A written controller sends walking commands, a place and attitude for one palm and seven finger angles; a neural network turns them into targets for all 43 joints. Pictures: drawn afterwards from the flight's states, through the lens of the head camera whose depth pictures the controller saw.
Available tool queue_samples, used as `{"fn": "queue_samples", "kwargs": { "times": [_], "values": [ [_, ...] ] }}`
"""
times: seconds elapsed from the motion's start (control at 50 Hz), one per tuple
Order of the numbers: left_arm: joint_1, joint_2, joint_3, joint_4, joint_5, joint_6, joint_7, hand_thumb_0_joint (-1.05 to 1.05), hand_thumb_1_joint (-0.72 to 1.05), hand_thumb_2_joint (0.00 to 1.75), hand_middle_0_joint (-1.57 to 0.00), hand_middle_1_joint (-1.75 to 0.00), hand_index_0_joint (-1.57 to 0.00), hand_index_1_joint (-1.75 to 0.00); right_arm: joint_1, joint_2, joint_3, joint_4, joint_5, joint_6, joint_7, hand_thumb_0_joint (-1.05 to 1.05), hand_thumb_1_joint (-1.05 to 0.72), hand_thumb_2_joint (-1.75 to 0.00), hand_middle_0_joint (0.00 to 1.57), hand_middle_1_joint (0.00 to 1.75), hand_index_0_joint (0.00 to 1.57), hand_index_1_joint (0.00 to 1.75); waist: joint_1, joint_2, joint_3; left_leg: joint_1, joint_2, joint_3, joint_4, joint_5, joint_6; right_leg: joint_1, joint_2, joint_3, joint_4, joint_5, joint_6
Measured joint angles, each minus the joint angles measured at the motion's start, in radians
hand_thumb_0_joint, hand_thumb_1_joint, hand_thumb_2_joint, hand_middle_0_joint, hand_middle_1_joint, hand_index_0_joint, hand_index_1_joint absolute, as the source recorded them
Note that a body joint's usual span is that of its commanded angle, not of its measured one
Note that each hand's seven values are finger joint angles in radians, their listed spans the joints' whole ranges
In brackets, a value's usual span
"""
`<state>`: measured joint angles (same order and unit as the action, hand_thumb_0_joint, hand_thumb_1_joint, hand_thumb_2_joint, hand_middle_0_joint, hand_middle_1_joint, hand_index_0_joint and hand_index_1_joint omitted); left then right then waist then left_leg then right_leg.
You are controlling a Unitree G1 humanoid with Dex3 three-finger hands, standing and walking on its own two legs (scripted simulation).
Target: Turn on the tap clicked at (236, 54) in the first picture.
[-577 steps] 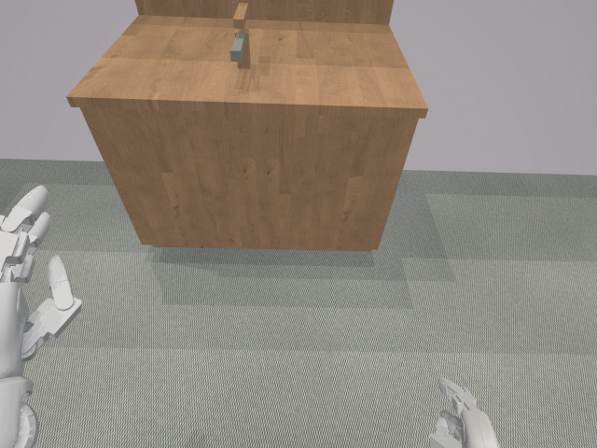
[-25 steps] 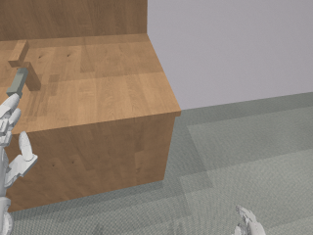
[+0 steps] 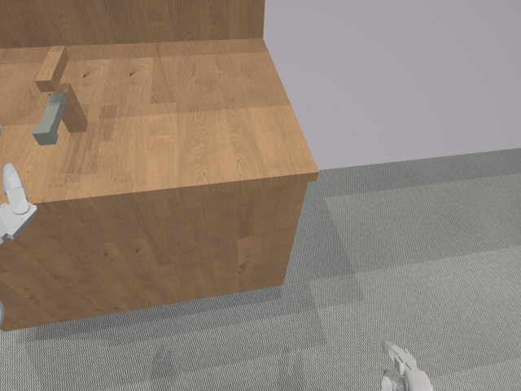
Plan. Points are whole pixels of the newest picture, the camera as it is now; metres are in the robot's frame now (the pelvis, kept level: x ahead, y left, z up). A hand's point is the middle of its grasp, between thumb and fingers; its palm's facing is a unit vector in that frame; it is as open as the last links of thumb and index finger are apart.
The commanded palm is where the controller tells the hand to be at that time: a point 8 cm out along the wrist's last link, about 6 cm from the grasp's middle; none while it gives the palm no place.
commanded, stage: look again from close up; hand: left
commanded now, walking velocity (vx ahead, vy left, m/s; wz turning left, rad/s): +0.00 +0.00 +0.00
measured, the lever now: (45, 134) +0.49 +0.46 +0.07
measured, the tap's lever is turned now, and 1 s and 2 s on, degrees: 0 0 0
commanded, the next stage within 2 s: shuffle to correct the standing spot in 0.16 s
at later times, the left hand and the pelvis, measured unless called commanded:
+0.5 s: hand (52, 201) +0.28 +0.29 +0.17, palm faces +0.39 -0.86 -0.32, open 7.5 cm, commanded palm +0.22 +0.32 +0.18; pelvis +0.05 +0.05 +0.00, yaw -1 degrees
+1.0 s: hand (60, 189) +0.30 +0.29 +0.17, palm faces +0.35 -0.86 -0.38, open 7.5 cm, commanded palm +0.24 +0.33 +0.18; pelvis +0.07 +0.06 -0.02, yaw -2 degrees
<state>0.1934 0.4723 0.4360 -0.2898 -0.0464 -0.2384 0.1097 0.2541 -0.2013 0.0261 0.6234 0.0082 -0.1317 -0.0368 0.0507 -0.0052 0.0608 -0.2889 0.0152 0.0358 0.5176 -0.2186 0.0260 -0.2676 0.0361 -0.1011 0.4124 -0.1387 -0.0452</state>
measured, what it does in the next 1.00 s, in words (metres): shifts its weight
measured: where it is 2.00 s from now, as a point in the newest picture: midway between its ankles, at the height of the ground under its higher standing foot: outside the picture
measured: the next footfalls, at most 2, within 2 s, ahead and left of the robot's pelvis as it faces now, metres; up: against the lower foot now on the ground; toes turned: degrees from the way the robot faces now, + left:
right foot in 1.24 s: +0.14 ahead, -0.02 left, +0.00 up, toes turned -10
left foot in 1.52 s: +0.16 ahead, +0.27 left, +0.00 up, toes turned -1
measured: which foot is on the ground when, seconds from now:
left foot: down 0.00-1.00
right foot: down 0.00-1.00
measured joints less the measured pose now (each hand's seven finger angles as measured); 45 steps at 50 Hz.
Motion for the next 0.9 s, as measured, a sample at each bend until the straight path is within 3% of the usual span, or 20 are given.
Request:
{"fn": "queue_samples", "kwargs": {
  "times": [0.08, 0.16, 0.26, 0.4, 0.52, 0.7, 0.86, 0.9],
  "values": [
    [0.152, -0.082, -0.055, -0.092, -0.016, -0.021, 0.001, 0.02, 0.89, 0.89, -0.2, -0.3, -0.2, -0.3, 0.007, -0.018, -0.008, -0.021, 0.004, -0.029, 0.015, 0.01, -0.91, -0.9, 0.2, 0.3, 0.21, 0.3, -0.03, -0.001, -0.013, 0.037, -0.028, 0.033, -0.05, 0.005, 0.024, 0.005, -0.026, 0.035, 0.005, -0.021, 0.026],
    [0.247, -0.088, -0.117, -0.134, 0.002, -0.026, -0.023, 0.02, 0.89, 0.89, -0.2, -0.3, -0.2, -0.3, 0.017, -0.005, -0.01, -0.032, 0.004, -0.038, 0.004, 0.01, -0.91, -0.9, 0.2, 0.3, 0.2, 0.3, -0.041, -0.029, -0.016, 0.059, -0.062, 0.035, -0.07, 0.001, 0.045, 0.008, -0.053, 0.05, 0.033, -0.037, 0.044],
    [0.2, -0.066, -0.079, -0.135, 0.004, -0.021, -0.021, 0.02, 0.88, 0.89, -0.21, -0.3, -0.21, -0.3, 0.002, 0.017, 0.001, -0.027, -0.006, -0.049, 0.004, 0.01, -0.91, -0.9, 0.2, 0.3, 0.2, 0.3, -0.018, -0.049, -0.001, 0.071, -0.077, 0.017, -0.057, -0.02, 0.052, 0.025, -0.068, 0.036, 0.052, -0.074, 0.053],
    [0.165, -0.106, -0.069, -0.178, 0.0, -0.018, -0.001, 0.02, 0.89, 0.89, -0.2, -0.3, -0.2, -0.3, -0.063, 0.029, 0.013, -0.041, -0.017, -0.038, 0.031, 0.01, -0.91, -0.9, 0.2, 0.3, 0.21, 0.3, -0.005, -0.039, -0.02, 0.075, -0.068, 0.025, -0.018, -0.064, 0.057, 0.042, -0.058, 0.044, 0.054, -0.092, 0.057],
    [0.183, -0.116, -0.094, -0.159, 0.005, 0.015, -0.006, 0.02, 0.89, 0.89, -0.2, -0.3, -0.2, -0.3, -0.085, 0.027, 0.014, -0.079, -0.017, -0.001, 0.024, 0.01, -0.9, -0.9, 0.2, 0.3, 0.21, 0.3, -0.013, -0.027, -0.035, 0.082, -0.066, 0.046, 0.022, -0.108, 0.063, 0.032, -0.057, 0.066, 0.113, -0.137, 0.05],
    [0.198, -0.103, -0.069, -0.186, -0.005, 0.026, 0.004, 0.02, 0.89, 0.89, -0.2, -0.3, -0.2, -0.3, -0.054, 0.003, 0.004, -0.079, -0.01, 0.039, 0.017, 0.01, -0.9, -0.9, 0.2, 0.3, 0.21, 0.3, -0.029, -0.019, -0.029, 0.08, -0.047, 0.066, 0.093, -0.171, 0.06, 0.025, -0.04, 0.086, 0.174, -0.185, 0.054],
    [0.221, -0.086, -0.061, -0.2, -0.009, 0.012, 0.003, 0.02, 0.89, 0.89, -0.21, -0.3, -0.2, -0.3, -0.021, -0.019, -0.023, -0.065, 0.0, 0.06, 0.015, 0.01, -0.91, -0.9, 0.2, 0.3, 0.21, 0.3, -0.069, -0.001, -0.024, 0.068, -0.051, 0.064, 0.137, -0.2, 0.062, 0.015, -0.046, 0.084, 0.218, -0.218, 0.061],
    [0.233, -0.076, -0.055, -0.209, -0.012, 0.006, 0.003, 0.02, 0.88, 0.89, -0.21, -0.3, -0.21, -0.3, -0.018, -0.02, -0.029, -0.059, 0.003, 0.066, 0.016, 0.01, -0.91, -0.9, 0.2, 0.3, 0.2, 0.3, -0.076, 0.001, -0.022, 0.049, -0.052, 0.058, 0.17, -0.204, 0.049, 0.009, -0.049, 0.079, 0.231, -0.224, 0.064]
  ]
}}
